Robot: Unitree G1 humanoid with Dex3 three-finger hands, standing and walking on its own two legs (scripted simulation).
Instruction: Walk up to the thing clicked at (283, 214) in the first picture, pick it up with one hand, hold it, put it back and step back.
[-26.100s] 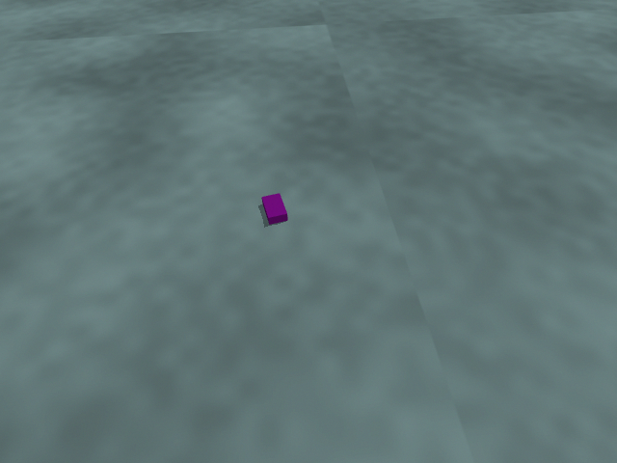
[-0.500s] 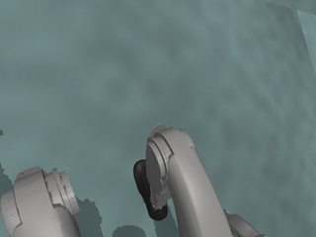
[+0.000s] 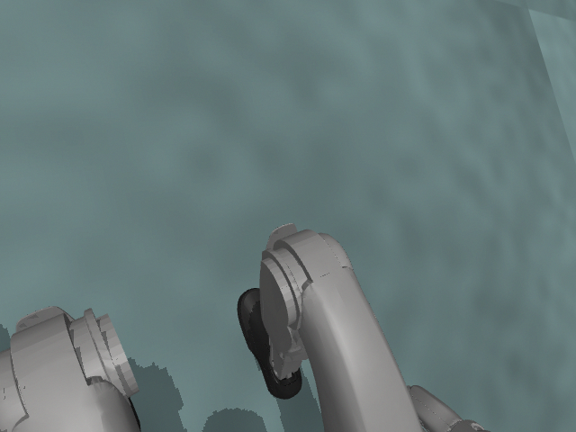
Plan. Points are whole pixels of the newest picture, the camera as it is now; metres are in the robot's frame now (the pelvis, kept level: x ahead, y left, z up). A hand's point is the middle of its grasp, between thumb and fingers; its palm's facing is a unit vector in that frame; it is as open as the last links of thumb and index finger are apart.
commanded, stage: open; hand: left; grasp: from above
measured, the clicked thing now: out of the picture +0.44 +0.35 -0.27
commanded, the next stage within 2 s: withdraw in 0.68 s
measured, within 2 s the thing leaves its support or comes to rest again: rests again in 0.94 s
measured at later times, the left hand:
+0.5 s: hand out of the picture +0.44 +0.34 -0.25, palm faces -0.45 -0.16 -0.88, open 13.9 cm
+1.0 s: hand out of the picture +0.45 +0.35 -0.23, palm faces -0.36 -0.14 -0.92, open 14.0 cm
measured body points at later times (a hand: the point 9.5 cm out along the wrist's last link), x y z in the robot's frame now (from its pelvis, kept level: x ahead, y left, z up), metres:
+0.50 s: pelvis +0.00 +0.00 +0.01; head +0.28 +0.14 +0.33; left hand +0.46 +0.35 -0.20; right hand +0.06 -0.26 -0.04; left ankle +0.06 +0.12 -0.26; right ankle +0.13 -0.14 -0.26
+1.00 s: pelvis +0.00 +0.00 +0.01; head +0.27 +0.14 +0.34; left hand +0.47 +0.35 -0.17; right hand +0.06 -0.26 -0.04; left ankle +0.06 +0.12 -0.26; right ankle +0.13 -0.14 -0.26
